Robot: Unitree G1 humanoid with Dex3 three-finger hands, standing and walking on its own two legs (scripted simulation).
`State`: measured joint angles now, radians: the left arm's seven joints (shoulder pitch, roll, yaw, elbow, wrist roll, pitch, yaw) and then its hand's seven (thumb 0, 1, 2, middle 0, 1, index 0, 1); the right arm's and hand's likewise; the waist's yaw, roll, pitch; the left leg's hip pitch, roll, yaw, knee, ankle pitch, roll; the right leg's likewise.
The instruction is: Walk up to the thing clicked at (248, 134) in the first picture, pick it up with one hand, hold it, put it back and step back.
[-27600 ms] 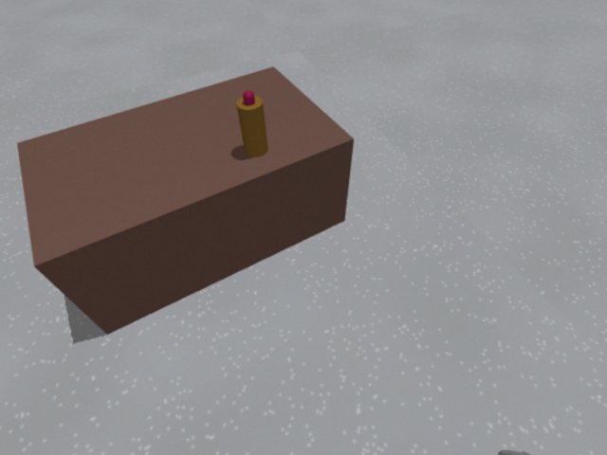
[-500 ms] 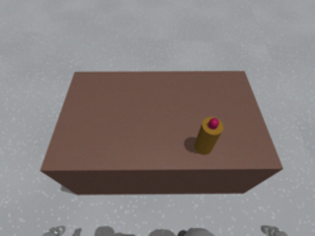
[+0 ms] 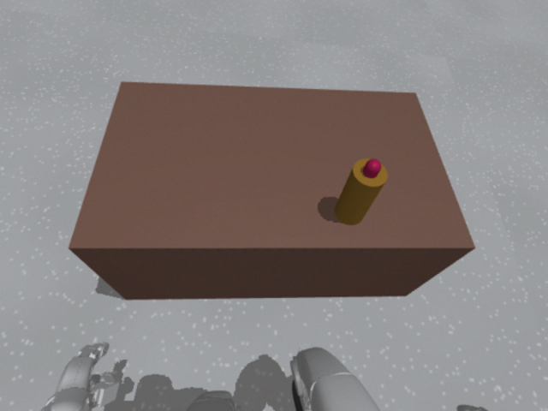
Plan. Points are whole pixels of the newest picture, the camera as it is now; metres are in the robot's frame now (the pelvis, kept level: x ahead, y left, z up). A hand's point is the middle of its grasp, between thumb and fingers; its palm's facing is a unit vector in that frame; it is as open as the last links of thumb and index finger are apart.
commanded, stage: step back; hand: right
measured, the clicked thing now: (360, 190) +0.56 -0.24 -0.20
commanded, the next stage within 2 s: none
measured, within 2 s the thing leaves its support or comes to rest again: neither
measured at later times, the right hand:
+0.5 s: hand out of the picture +0.01 -0.28 -0.15, palm faces +0.04 +0.93 -0.36, open 7.4 cm
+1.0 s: hand out of the picture -0.13 -0.29 -0.12, palm faces +0.04 +0.89 -0.45, open 7.4 cm
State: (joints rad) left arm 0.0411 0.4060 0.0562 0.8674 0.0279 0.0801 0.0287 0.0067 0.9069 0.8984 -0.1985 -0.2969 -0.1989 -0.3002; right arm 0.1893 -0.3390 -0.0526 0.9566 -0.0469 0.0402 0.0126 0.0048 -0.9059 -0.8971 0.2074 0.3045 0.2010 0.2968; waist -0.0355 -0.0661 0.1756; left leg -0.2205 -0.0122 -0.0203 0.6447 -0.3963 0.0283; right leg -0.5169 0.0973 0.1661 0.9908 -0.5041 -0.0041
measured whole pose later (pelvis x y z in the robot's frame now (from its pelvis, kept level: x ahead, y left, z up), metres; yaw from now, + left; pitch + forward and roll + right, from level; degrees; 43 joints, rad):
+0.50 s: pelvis -0.09 -0.01 +0.01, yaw -5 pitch -1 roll +2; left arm 0.14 0.34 0.06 0.80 0.03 0.04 0.01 0.01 0.90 0.90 -0.20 -0.30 -0.20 -0.30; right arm 0.12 -0.38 -0.04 0.86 0.01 0.04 -0.02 0.01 -0.91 -0.90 0.21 0.30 0.20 0.30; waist 0.02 0.00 0.17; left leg -0.41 -0.09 -0.12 1.11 -0.54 0.00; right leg -0.29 0.02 0.07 0.57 -0.26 -0.04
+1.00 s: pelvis -0.23 -0.01 +0.00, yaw -6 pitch -2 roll -1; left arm 0.23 0.43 0.09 0.84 0.03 0.08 0.00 0.01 0.91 0.90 -0.20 -0.30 -0.20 -0.30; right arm 0.13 -0.36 -0.05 0.80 -0.03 0.01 -0.01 0.01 -0.90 -0.90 0.21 0.31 0.20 0.30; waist 0.03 -0.06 0.18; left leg -0.37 0.06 0.02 0.58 -0.18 0.01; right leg -0.33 0.05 0.16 1.00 -0.49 0.05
